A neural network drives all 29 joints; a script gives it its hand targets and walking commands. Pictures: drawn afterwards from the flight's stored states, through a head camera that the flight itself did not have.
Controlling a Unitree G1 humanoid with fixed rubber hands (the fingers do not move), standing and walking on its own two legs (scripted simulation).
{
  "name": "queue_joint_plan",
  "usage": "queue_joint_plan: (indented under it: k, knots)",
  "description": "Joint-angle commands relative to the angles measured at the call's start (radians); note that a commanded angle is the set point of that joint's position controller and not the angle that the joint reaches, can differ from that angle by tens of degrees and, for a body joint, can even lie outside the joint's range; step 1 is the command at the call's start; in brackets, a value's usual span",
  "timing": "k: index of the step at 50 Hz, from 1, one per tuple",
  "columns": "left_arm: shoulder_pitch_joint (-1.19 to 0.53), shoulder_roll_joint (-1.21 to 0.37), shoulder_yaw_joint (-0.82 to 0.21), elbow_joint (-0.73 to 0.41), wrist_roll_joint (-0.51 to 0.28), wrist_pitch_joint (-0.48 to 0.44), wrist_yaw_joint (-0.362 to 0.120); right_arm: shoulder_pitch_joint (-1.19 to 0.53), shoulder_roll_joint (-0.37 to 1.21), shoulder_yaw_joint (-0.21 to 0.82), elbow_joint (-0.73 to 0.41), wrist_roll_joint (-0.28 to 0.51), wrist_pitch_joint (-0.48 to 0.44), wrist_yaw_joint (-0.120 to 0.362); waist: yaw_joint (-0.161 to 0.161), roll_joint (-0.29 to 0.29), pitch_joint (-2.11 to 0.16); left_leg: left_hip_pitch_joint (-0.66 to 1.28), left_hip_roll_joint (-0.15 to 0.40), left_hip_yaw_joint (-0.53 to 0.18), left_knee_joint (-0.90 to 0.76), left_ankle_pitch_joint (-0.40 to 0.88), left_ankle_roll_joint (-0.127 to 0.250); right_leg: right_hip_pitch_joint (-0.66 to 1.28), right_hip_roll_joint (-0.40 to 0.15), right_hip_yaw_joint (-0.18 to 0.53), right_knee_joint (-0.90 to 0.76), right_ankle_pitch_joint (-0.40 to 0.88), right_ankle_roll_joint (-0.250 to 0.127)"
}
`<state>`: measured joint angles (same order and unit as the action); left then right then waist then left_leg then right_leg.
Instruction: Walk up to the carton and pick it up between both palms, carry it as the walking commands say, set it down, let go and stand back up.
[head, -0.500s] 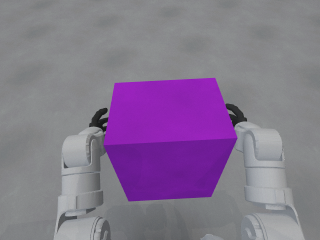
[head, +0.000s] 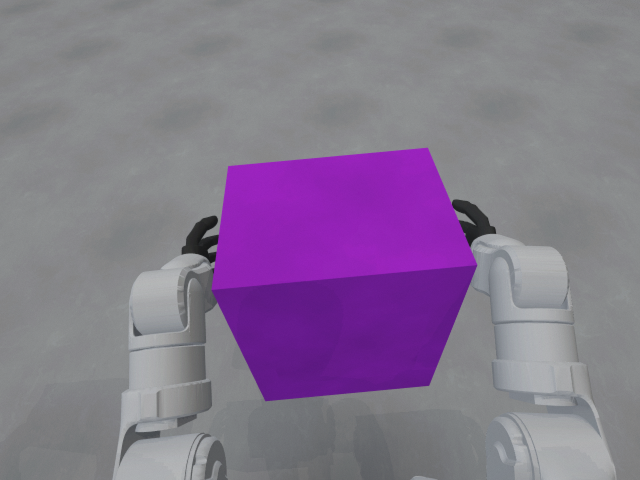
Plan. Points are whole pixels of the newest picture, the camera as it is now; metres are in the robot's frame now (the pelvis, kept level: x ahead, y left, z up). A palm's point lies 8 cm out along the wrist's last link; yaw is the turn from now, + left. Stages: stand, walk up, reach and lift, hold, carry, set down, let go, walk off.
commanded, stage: carry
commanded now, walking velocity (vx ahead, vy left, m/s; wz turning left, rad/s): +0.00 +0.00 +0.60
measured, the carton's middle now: (338, 286) +0.36 -0.01 +0.03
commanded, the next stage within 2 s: none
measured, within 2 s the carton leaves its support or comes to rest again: neither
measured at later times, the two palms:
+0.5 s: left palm (61, 390) +0.21 +0.26 +0.12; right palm (387, 280) +0.31 -0.06 +0.12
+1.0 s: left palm out of the picture +0.08 +0.30 +0.12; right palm (332, 354) +0.23 +0.01 +0.12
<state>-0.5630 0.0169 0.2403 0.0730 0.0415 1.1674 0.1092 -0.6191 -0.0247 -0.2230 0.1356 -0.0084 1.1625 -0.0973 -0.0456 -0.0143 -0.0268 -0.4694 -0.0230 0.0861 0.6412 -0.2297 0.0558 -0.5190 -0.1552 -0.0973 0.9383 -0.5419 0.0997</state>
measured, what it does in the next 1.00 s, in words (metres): walks backwards, turning left: right foot, then left foot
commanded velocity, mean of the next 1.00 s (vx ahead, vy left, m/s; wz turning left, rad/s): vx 0.00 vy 0.00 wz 0.35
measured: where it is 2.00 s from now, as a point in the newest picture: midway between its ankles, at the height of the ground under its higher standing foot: outside the picture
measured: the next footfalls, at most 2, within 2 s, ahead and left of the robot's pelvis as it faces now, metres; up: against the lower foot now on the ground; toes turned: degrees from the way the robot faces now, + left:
right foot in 0.20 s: +0.02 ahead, -0.12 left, +0.00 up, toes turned +2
left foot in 0.50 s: -0.08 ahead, +0.14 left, +0.00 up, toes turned +30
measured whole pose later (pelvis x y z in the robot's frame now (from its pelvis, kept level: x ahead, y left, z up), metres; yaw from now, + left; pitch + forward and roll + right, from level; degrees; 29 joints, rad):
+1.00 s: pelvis -0.15 +0.00 +0.01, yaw +28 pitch +2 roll +0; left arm -0.59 0.03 0.22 0.12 0.04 1.18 0.10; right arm -0.60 -0.02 -0.23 0.11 -0.02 1.20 -0.10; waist -0.01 0.00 -0.05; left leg -0.44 -0.02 0.07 0.54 -0.11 0.05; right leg -0.40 -0.09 -0.12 0.66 -0.30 0.00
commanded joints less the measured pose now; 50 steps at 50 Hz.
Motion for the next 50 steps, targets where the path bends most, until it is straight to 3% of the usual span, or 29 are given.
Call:
queue_joint_plan:
  k: [1,2,5,8,10,11,12,13,14,15,18,22,24,25,26,27,29,33,38,39,40,41,42,43,45,47,48,49,50]
  knots:
    - [-0.811,-1.052,-0.719,-0.164,-0.428,-0.022,-0.244,-0.709,1.070,0.648,-0.189,0.391,-0.012,0.249,0.033,0.169,-0.505,0.478,0.299,-0.397,-0.154,0.572,0.096,-0.125,0.025,0.077,0.116,0.001,0.001]
    - [-0.849,-1.063,-0.729,-0.186,-0.452,-0.027,-0.244,-0.748,1.067,0.651,-0.234,0.395,-0.020,0.242,0.033,0.184,-0.508,0.443,0.268,-0.355,-0.170,0.461,0.086,-0.094,0.033,0.061,0.084,0.043,0.002]
    - [-0.825,-1.070,-0.741,-0.199,-0.481,-0.019,-0.244,-0.717,1.035,0.642,-0.286,0.369,-0.016,0.219,0.031,0.188,-0.529,0.406,0.249,-0.359,-0.229,0.242,0.078,-0.005,0.076,0.042,-0.018,0.062,-0.003]
    - [-0.768,-1.062,-0.734,-0.174,-0.480,-0.010,-0.251,-0.668,0.999,0.640,-0.288,0.333,-0.006,0.207,0.030,0.197,-0.540,0.371,0.237,-0.369,-0.267,0.159,0.057,0.127,0.127,0.026,-0.206,0.055,-0.020]
    - [-0.760,-1.061,-0.731,-0.161,-0.473,-0.008,-0.258,-0.653,0.979,0.642,-0.278,0.315,-0.002,0.204,0.037,0.191,-0.536,0.316,0.194,-0.332,-0.249,0.135,0.012,0.286,0.151,-0.001,-0.438,0.126,-0.033]
    - [-0.760,-1.062,-0.732,-0.159,-0.470,-0.008,-0.260,-0.654,0.972,0.645,-0.275,0.311,0.001,0.203,0.046,0.126,-0.525,0.204,0.139,-0.277,-0.185,0.103,-0.032,0.434,0.091,0.055,-0.578,0.165,-0.051]
    - [-0.741,-1.045,-0.710,-0.129,-0.451,-0.011,-0.264,-0.669,0.990,0.660,-0.279,0.316,0.009,0.208,0.056,-0.157,-0.474,-0.032,0.009,-0.156,-0.021,-0.109,-0.071,0.493,-0.135,0.347,-0.632,0.060,-0.141]
    - [-0.744,-1.046,-0.716,-0.131,-0.452,-0.016,-0.270,-0.694,1.002,0.673,-0.277,0.328,0.009,0.205,0.055,-0.311,-0.411,-0.188,-0.039,-0.029,0.269,-0.291,-0.080,0.440,-0.339,0.455,-0.629,0.361,-0.258]
    - [-0.766,-1.047,-0.717,-0.134,-0.449,-0.017,-0.269,-0.727,1.023,0.696,-0.269,0.351,0.003,0.207,0.044,-0.195,-0.397,-0.232,0.035,-0.078,0.365,-0.306,-0.050,0.442,-0.347,0.379,-0.581,0.645,-0.284]
    - [-0.746,-1.042,-0.698,-0.142,-0.426,-0.015,-0.266,-0.723,1.040,0.712,-0.265,0.369,0.004,0.215,0.044,-0.104,-0.406,-0.205,0.053,-0.075,0.381,-0.270,-0.038,0.456,-0.301,0.267,-0.537,0.800,-0.264]
    - [-0.730,-1.004,-0.669,-0.164,-0.388,-0.015,-0.244,-0.738,1.054,0.721,-0.243,0.414,0.007,0.230,0.049,-0.167,-0.441,-0.104,0.030,-0.009,0.261,-0.172,-0.055,0.485,-0.204,0.047,-0.424,0.869,-0.186]
    - [-0.677,-0.946,-0.624,-0.139,-0.335,-0.013,-0.231,-0.689,1.065,0.694,-0.139,0.423,0.018,0.247,0.057,-0.241,-0.446,0.030,-0.023,0.085,0.020,-0.139,-0.069,0.467,-0.221,-0.026,-0.345,0.883,-0.161]
    - [-0.691,-0.927,-0.623,-0.126,-0.325,-0.014,-0.228,-0.679,1.070,0.688,-0.092,0.427,0.016,0.256,0.041,-0.163,-0.451,0.207,0.016,0.024,-0.213,0.020,-0.066,0.354,-0.178,-0.078,-0.216,0.714,-0.070]
    - [-0.668,-0.926,-0.624,-0.112,-0.316,-0.011,-0.227,-0.640,1.079,0.673,-0.067,0.416,0.019,0.262,0.034,-0.075,-0.445,0.335,0.131,-0.130,-0.221,0.240,-0.040,0.180,-0.159,-0.064,-0.139,0.480,-0.017]
    - [-0.625,-0.960,-0.627,-0.109,-0.325,-0.006,-0.236,-0.605,1.075,0.647,-0.061,0.404,0.009,0.259,0.037,0.243,-0.480,0.467,0.375,-0.459,-0.139,0.733,0.086,-0.063,-0.031,-0.095,-0.026,0.023,0.050]
    - [-0.723,-0.979,-0.657,-0.116,-0.352,-0.008,-0.234,-0.673,1.077,0.646,-0.079,0.410,0.007,0.260,0.027,0.272,-0.496,0.527,0.364,-0.477,-0.102,0.943,0.141,-0.129,0.025,-0.001,0.067,-0.128,0.039]
    - [-0.765,-1.032,-0.696,-0.131,-0.396,-0.015,-0.244,-0.675,1.082,0.634,-0.117,0.392,-0.001,0.255,0.026,0.178,-0.514,0.514,0.335,-0.421,-0.114,0.786,0.116,-0.138,0.033,0.056,0.126,-0.056,0.012]
    - [-0.867,-1.077,-0.742,-0.202,-0.486,-0.019,-0.252,-0.752,1.066,0.637,-0.256,0.377,-0.021,0.224,0.027,0.195,-0.534,0.428,0.268,-0.321,-0.195,0.339,0.083,-0.034,0.058,0.035,0.011,0.057,-0.007]
    - [-0.782,-1.077,-0.740,-0.172,-0.493,-0.002,-0.272,-0.668,1.006,0.627,-0.269,0.307,-0.008,0.198,0.038,0.170,-0.547,0.372,0.236,-0.272,-0.225,0.158,0.050,0.222,0.149,-0.017,-0.370,0.140,-0.050]
    - [-0.787,-1.079,-0.742,-0.170,-0.492,-0.001,-0.276,-0.662,0.995,0.624,-0.262,0.297,-0.006,0.197,0.043,0.131,-0.537,0.325,0.200,-0.243,-0.189,0.145,0.023,0.321,0.125,0.004,-0.515,0.226,-0.060]
    - [-0.796,-1.072,-0.737,-0.155,-0.489,0.000,-0.281,-0.670,0.998,0.626,-0.250,0.295,0.000,0.197,0.041,0.014,-0.516,0.175,0.127,-0.197,-0.116,0.071,-0.018,0.402,-0.005,0.195,-0.551,0.155,-0.110]
    - [-0.765,-1.068,-0.721,-0.121,-0.469,-0.003,-0.285,-0.675,1.010,0.646,-0.252,0.304,0.004,0.198,0.040,-0.179,-0.458,0.046,0.035,-0.096,-0.014,-0.079,-0.046,0.368,-0.149,0.372,-0.586,0.194,-0.182]
    - [-0.777,-1.076,-0.730,-0.122,-0.471,-0.007,-0.291,-0.696,1.019,0.666,-0.247,0.322,0.003,0.199,0.039,-0.217,-0.429,0.012,0.024,-0.067,0.088,-0.184,-0.044,0.323,-0.206,0.361,-0.577,0.394,-0.233]
    - [-0.815,-1.073,-0.737,-0.136,-0.467,-0.009,-0.288,-0.751,1.032,0.690,-0.251,0.349,0.000,0.204,0.035,-0.162,-0.422,0.024,0.035,-0.065,0.089,-0.203,-0.031,0.329,-0.196,0.294,-0.528,0.589,-0.244]
    - [-0.811,-1.036,-0.704,-0.127,-0.436,-0.004,-0.274,-0.771,1.044,0.699,-0.219,0.386,0.007,0.216,0.032,-0.134,-0.451,0.117,0.024,-0.031,-0.039,-0.076,-0.016,0.337,-0.139,0.168,-0.455,0.705,-0.209]
    - [-0.687,-1.013,-0.649,-0.076,-0.381,0.007,-0.262,-0.690,1.066,0.681,-0.154,0.387,0.022,0.235,0.040,-0.101,-0.476,0.262,0.034,-0.048,-0.169,0.087,-0.007,0.273,-0.071,0.094,-0.408,0.563,-0.150]
    - [-0.675,-1.014,-0.646,-0.077,-0.372,0.005,-0.260,-0.673,1.071,0.668,-0.132,0.385,0.020,0.244,0.040,-0.024,-0.498,0.323,0.092,-0.132,-0.190,0.148,0.003,0.219,-0.027,0.054,-0.369,0.376,-0.122]
    - [-0.670,-1.019,-0.648,-0.081,-0.367,0.005,-0.260,-0.660,1.065,0.654,-0.119,0.383,0.021,0.252,0.042,0.092,-0.502,0.338,0.204,-0.281,-0.249,0.143,0.027,0.161,0.034,0.017,-0.294,0.131,-0.099]
    - [-0.687,-1.021,-0.653,-0.089,-0.367,0.008,-0.259,-0.645,1.065,0.644,-0.099,0.378,0.020,0.258,0.042,0.141,-0.465,0.300,0.252,-0.330,-0.312,0.017,0.054,0.166,0.086,0.014,-0.300,0.076,-0.090]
